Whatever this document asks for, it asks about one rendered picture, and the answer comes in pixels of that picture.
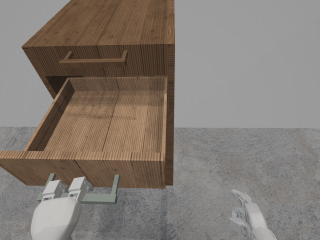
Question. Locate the robot right hand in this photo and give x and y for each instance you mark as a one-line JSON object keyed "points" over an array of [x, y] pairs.
{"points": [[244, 221]]}

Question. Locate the robot left hand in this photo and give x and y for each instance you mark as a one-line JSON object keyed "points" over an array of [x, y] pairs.
{"points": [[55, 218]]}

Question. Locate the handle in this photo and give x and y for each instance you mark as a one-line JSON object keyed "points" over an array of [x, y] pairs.
{"points": [[90, 198], [93, 63]]}

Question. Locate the robot right forearm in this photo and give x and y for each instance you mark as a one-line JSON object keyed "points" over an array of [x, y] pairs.
{"points": [[262, 233]]}

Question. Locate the drawer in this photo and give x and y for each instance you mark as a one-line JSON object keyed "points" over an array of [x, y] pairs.
{"points": [[99, 127]]}

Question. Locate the cabinet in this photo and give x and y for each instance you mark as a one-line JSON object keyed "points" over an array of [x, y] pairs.
{"points": [[140, 31]]}

